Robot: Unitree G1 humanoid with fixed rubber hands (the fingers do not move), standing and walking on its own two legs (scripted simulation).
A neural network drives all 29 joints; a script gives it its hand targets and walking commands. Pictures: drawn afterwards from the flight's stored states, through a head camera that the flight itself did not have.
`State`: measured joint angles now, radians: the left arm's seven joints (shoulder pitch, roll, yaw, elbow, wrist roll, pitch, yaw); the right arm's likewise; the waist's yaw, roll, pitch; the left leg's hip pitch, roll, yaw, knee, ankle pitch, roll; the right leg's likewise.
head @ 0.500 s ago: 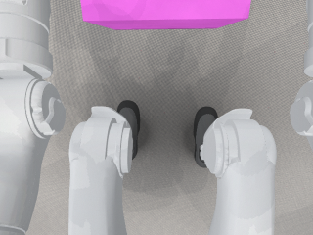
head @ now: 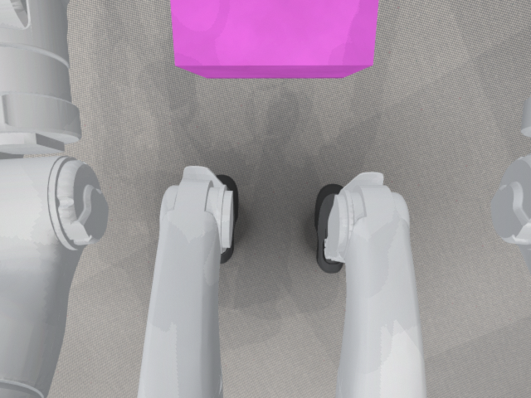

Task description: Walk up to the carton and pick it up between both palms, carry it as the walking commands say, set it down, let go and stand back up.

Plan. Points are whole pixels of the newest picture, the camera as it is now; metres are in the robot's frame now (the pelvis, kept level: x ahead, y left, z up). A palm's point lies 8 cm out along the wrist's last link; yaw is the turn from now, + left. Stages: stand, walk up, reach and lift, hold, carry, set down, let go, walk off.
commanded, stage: set down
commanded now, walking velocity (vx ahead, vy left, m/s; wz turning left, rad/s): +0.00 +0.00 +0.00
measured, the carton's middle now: out of the picture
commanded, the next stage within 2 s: let go in 0.60 s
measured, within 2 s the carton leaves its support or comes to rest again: neither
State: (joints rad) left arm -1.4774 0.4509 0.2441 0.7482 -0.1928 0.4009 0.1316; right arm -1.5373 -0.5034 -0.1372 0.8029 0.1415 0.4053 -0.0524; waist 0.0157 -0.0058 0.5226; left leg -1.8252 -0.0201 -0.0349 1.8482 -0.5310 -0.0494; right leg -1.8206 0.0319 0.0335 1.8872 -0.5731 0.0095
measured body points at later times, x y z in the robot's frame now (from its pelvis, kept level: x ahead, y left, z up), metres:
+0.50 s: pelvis +0.00 +0.00 +0.13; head +0.36 +0.00 +0.39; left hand +0.59 +0.23 +0.04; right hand +0.60 -0.22 +0.04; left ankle +0.13 +0.14 -0.45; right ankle +0.11 -0.12 -0.45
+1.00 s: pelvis +0.07 +0.00 +0.20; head +0.33 +0.00 +0.56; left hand +0.50 +0.25 +0.09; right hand +0.51 -0.24 +0.09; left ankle +0.13 +0.14 -0.45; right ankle +0.11 -0.12 -0.45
